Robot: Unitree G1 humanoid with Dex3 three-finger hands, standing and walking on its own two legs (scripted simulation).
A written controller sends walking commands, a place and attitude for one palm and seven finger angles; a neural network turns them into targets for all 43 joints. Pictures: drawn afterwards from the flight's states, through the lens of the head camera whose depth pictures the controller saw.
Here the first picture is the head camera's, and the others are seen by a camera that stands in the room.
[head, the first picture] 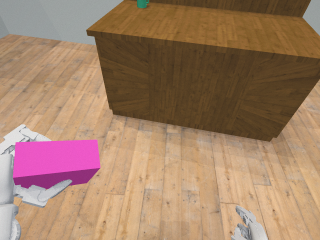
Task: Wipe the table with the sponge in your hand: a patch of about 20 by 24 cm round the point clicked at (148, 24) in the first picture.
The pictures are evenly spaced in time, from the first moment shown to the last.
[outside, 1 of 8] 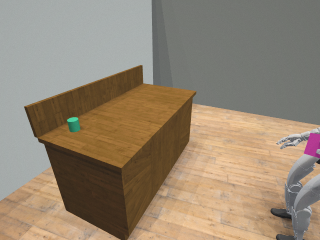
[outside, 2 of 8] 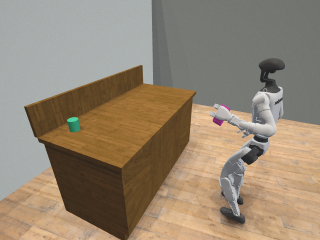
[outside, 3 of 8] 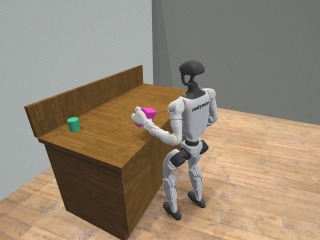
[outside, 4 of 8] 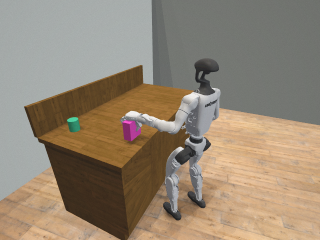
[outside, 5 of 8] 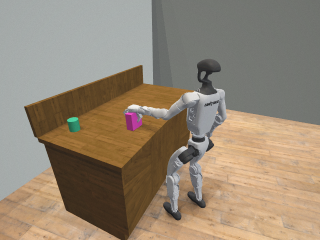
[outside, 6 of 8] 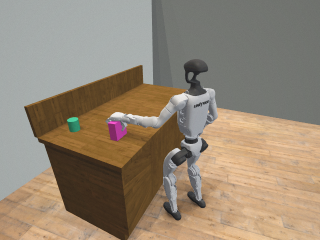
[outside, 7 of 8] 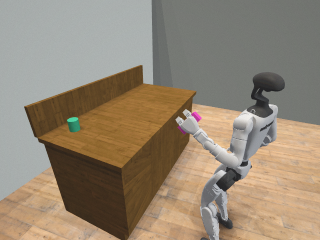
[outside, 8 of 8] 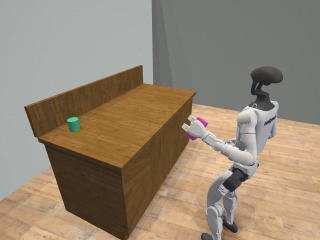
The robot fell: no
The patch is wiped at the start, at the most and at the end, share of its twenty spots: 0.00 1.00 1.00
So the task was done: yes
